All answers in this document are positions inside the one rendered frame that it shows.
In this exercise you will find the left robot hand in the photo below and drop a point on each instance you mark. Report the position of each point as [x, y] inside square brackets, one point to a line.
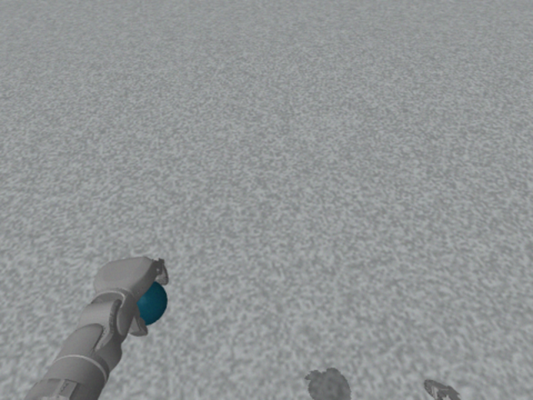
[134, 275]

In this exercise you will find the ball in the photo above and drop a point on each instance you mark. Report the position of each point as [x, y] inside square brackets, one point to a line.
[153, 303]

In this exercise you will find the left robot arm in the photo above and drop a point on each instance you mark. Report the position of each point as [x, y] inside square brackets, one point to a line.
[81, 369]

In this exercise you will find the right robot hand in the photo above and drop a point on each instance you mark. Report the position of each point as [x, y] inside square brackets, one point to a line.
[441, 392]

